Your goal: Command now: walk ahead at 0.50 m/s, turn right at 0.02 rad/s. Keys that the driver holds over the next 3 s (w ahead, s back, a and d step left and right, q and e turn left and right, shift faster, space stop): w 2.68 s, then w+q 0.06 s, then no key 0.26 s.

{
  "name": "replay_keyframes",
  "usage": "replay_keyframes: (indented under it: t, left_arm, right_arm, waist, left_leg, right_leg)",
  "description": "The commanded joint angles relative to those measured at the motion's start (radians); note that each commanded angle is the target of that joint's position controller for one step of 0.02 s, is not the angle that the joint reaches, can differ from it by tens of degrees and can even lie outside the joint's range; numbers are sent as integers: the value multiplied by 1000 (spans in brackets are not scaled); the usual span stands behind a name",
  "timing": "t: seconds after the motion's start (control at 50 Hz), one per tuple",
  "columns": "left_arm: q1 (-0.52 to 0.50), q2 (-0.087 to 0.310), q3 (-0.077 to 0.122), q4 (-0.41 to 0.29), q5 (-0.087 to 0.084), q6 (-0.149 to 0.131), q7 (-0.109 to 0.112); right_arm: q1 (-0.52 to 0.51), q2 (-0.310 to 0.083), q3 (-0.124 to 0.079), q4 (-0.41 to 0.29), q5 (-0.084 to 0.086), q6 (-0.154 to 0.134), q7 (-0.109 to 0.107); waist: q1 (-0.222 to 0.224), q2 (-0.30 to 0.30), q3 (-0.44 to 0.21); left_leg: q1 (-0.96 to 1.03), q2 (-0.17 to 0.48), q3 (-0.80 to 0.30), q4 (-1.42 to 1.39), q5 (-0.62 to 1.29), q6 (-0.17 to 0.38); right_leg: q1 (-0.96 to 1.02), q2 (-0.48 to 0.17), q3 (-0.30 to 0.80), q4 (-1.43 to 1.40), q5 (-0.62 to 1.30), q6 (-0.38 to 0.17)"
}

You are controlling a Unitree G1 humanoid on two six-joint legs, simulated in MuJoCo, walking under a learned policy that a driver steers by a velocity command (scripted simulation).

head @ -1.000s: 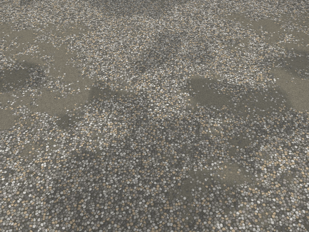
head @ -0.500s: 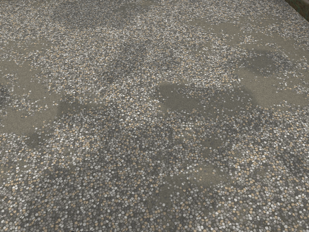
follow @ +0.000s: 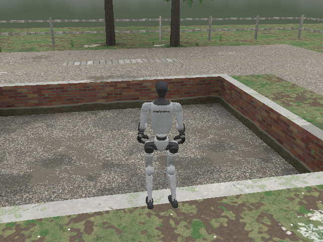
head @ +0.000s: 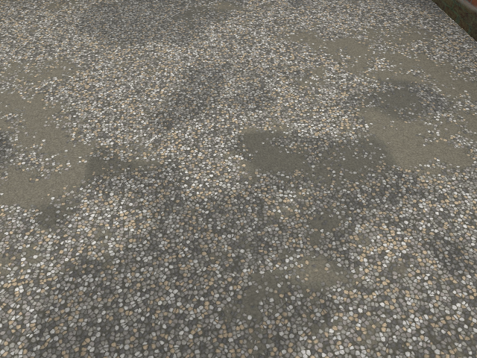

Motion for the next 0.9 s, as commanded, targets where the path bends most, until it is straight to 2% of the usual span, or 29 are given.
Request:
replay_keyframes:
  t: [0.02,0.9]
  left_arm:
    - [-81,76,20,-91,1,-17,3]
    - [-107,66,16,-85,3,-20,6]
  right_arm:
    - [-48,-72,-18,-88,0,-15,-1]
    - [-6,-71,-10,-100,0,-11,3]
  waist:
    - [-2,-3,-49]
    - [-11,-3,-40]
  left_leg:
    - [152,21,-11,-63,295,19]
    - [114,26,-11,-69,282,27]
  right_leg:
    - [-141,-46,-27,-112,393,-43]
    - [-123,-51,-52,-104,352,-36]
Next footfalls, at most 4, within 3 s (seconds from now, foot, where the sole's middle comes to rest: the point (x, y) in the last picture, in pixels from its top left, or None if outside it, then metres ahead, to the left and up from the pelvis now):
none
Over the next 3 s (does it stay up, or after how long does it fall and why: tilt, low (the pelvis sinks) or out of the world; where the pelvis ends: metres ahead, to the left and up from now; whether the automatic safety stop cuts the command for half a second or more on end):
stays up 0.01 0.00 0.01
